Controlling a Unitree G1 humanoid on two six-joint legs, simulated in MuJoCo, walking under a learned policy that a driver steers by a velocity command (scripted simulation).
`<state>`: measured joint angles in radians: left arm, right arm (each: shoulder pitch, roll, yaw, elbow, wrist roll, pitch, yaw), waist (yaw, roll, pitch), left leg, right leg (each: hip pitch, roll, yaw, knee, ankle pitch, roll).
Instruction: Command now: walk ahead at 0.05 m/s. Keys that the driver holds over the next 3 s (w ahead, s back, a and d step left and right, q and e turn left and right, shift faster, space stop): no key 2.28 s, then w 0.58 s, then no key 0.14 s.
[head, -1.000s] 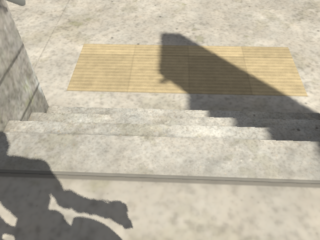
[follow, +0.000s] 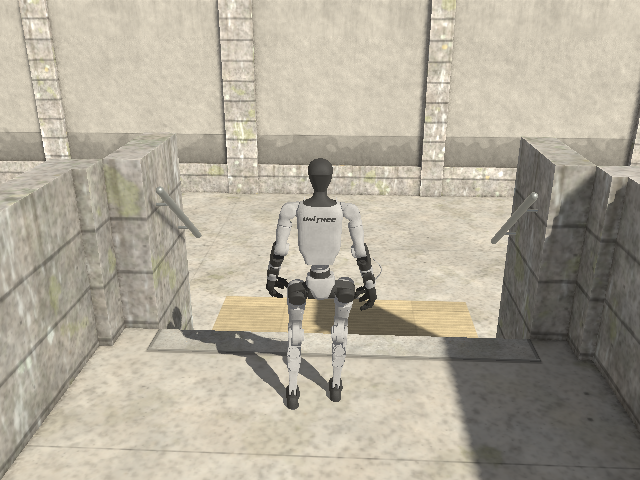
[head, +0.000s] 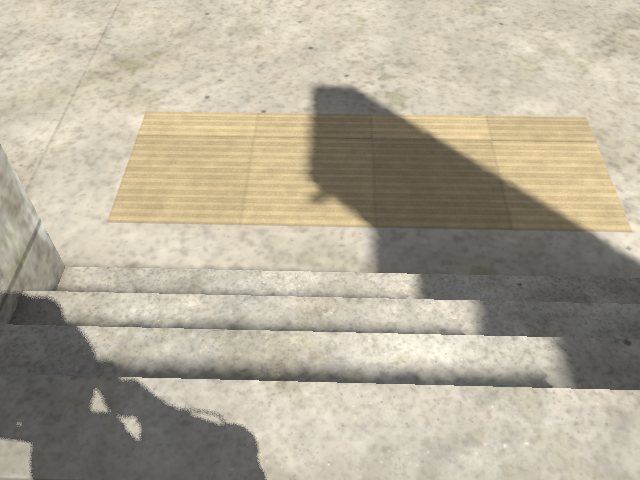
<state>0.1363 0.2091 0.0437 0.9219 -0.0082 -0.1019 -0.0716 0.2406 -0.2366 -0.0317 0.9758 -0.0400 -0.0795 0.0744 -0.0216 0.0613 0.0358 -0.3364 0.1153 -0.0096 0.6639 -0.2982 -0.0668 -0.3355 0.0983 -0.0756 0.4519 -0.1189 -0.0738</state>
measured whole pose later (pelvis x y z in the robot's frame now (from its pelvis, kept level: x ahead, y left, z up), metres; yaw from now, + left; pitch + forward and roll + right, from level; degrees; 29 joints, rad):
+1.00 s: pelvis +0.06 +0.02 +0.01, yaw -1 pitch -1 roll +0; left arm 0.11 0.29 0.07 0.99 0.00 -0.07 -0.07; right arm 0.10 -0.29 -0.05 1.05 0.00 -0.07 0.06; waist -0.01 0.00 0.04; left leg -0.15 0.04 0.05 0.51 -0.35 -0.01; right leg -0.25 0.02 -0.02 0.50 -0.24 -0.02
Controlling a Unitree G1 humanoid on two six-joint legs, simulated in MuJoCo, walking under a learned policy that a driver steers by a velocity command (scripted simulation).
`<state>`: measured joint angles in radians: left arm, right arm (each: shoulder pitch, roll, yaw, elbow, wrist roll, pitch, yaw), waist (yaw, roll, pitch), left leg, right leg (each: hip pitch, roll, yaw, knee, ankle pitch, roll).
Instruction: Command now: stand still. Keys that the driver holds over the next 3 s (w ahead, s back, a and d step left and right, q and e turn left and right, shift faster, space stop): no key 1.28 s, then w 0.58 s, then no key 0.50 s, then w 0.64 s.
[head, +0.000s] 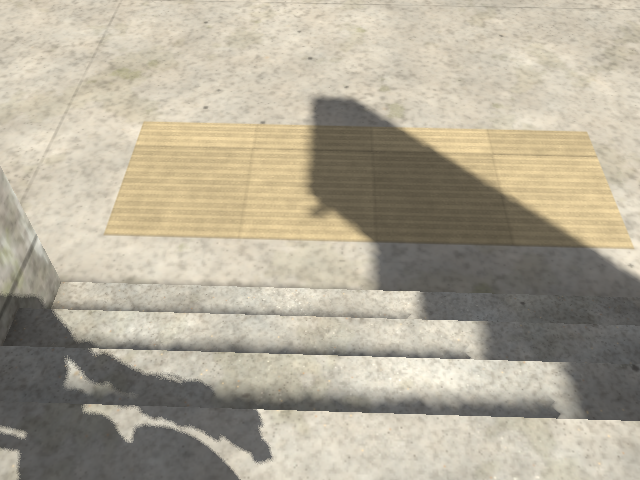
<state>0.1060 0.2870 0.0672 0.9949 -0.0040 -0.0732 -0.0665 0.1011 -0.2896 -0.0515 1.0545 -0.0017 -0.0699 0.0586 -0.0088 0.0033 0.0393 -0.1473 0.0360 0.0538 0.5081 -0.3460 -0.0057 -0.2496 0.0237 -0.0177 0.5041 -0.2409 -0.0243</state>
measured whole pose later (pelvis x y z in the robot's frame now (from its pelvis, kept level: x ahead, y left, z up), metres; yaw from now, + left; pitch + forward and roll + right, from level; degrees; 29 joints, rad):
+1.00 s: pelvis +0.00 +0.00 +0.00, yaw +0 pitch -1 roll +0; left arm 0.12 0.31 0.06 1.06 -0.01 -0.07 -0.07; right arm 0.14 -0.30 -0.04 1.09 0.00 -0.07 0.06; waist 0.00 0.01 0.05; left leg -0.14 0.04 0.05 0.51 -0.35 -0.01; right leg -0.24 0.03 -0.02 0.50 -0.24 -0.03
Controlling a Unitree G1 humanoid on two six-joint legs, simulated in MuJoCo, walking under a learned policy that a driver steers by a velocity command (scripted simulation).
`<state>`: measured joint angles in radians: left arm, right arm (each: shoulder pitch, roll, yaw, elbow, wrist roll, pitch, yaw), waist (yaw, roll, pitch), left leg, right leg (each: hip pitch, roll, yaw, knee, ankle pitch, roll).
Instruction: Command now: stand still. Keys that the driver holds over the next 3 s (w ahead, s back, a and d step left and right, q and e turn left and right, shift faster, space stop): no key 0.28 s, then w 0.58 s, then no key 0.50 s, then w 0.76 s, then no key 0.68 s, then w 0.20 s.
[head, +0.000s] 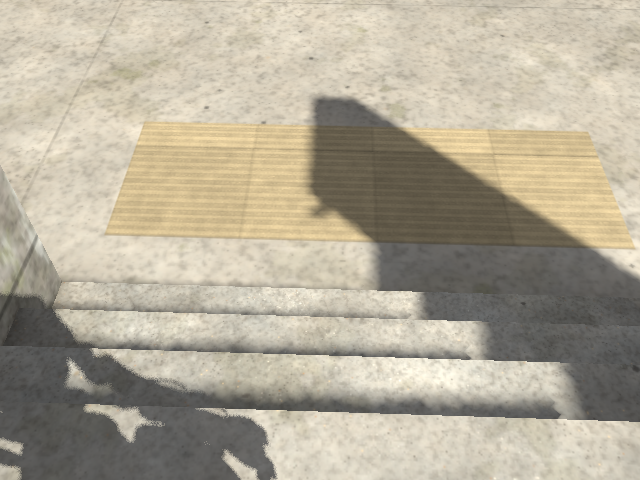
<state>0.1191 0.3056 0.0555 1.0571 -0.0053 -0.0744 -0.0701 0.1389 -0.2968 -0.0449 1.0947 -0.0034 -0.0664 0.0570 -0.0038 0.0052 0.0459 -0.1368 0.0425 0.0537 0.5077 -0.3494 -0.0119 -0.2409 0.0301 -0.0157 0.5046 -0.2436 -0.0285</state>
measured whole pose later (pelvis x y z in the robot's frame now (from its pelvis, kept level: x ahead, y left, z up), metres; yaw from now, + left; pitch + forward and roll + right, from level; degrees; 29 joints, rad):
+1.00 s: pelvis +0.26 +0.01 -0.02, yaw +0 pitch +2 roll -1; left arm 0.57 0.15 0.01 1.11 0.08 -0.09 -0.06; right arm -0.02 -0.19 -0.02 0.92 -0.03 -0.06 0.05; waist 0.06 0.02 -0.01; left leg -0.53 0.01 0.04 0.54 -0.01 0.08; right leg 0.11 0.01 -0.04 0.41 -0.47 0.00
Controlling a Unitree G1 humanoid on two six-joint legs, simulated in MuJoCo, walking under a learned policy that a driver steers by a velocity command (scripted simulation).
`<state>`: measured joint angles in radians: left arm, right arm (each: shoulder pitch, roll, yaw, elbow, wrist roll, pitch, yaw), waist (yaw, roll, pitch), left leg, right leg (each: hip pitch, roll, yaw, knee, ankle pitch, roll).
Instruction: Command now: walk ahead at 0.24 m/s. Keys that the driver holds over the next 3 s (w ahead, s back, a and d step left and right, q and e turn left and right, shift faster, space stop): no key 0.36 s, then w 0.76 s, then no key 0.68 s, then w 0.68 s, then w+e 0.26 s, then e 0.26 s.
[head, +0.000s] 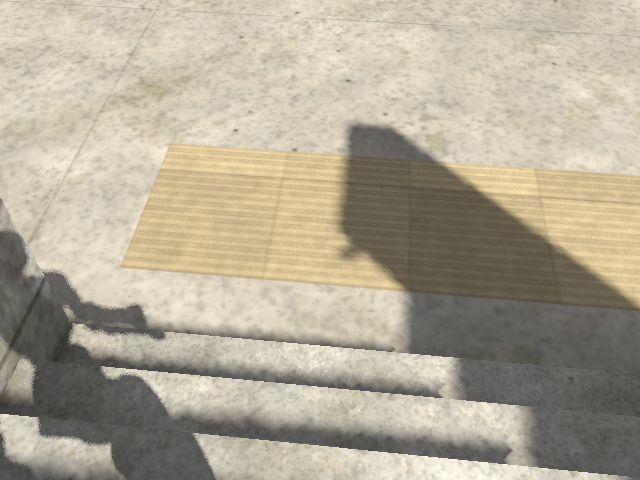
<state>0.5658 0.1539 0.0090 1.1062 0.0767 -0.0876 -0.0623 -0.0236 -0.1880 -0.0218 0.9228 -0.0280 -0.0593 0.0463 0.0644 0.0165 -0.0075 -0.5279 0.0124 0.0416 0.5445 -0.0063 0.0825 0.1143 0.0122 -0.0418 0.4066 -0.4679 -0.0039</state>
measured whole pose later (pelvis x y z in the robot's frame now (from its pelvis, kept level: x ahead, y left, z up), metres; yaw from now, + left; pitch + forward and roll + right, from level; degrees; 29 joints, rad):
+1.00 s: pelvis +0.30 +0.04 +0.00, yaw +1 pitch +3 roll +2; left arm 0.21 0.17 0.02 0.93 0.10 -0.09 -0.05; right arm 0.59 -0.09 -0.01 1.09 -0.11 -0.12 -0.01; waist -0.06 -0.03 -0.06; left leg -0.20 -0.07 0.08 0.58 -0.44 0.08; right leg -0.76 -0.10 0.03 1.00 0.14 -0.06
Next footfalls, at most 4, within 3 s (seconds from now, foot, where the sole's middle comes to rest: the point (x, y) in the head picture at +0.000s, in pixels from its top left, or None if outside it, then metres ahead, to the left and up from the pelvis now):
0.28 right None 0.15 -0.12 -0.75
0.76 left None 0.26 0.12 -0.75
1.24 right None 0.52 -0.08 -0.94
1.52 left None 0.55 0.15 -0.94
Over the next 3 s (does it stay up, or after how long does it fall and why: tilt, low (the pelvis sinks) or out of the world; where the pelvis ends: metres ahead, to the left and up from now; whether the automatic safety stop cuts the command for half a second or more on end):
stays up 0.97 -0.01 -0.54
